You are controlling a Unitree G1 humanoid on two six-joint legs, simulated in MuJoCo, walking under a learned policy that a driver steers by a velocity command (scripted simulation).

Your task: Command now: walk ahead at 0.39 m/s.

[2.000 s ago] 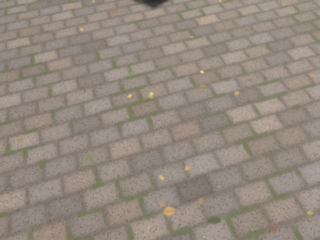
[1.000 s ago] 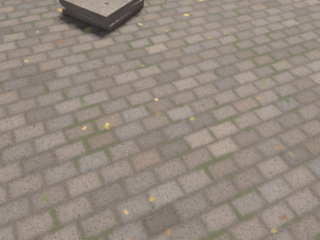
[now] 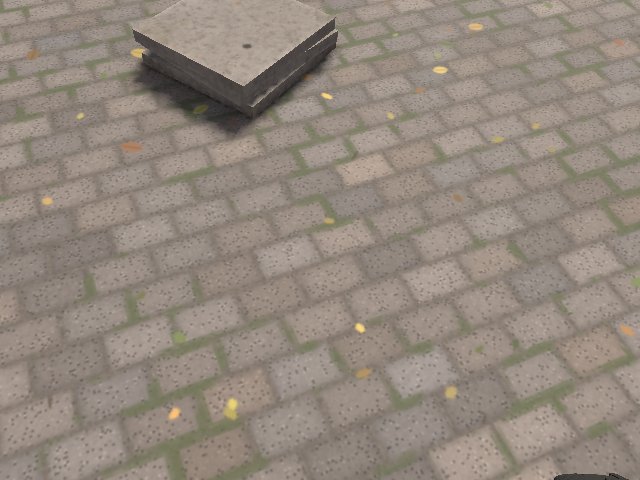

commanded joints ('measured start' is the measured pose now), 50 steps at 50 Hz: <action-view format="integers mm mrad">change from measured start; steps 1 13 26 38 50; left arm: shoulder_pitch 32 -147 -250 -291 -308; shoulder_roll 128 38 66 58 43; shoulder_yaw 15 2 16 15 12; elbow -75 -92 -51 43 109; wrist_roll -25 10 14 8 9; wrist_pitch -48 25 33 45 63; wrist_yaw -5 20 11 21 29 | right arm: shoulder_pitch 312 128 184 193 232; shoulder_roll -197 -144 -100 -81 -60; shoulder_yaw -56 -32 -12 -15 -6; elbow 24 85 167 230 277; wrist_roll -7 -16 -12 -7 -10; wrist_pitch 5 20 93 107 95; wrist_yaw -7 -32 -58 -67 -75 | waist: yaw -144 -44 -75 -67 -60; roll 178 93 -72 0 -2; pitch -283 -137 -85 -80 -21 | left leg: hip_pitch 743 306 263 306 257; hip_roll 359 171 13 25 28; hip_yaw -574 -53 -25 -20 -15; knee -218 -308 -174 -165 -197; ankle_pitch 210 601 -54 10 -118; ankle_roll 236 154 -30 -43 -46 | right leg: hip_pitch -595 -267 -58 -37 -51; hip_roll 18 -73 -96 -71 -47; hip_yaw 121 25 89 63 52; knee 608 -33 -258 -238 -277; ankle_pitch -113 378 612 621 449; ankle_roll -11 43 -66 -77 -59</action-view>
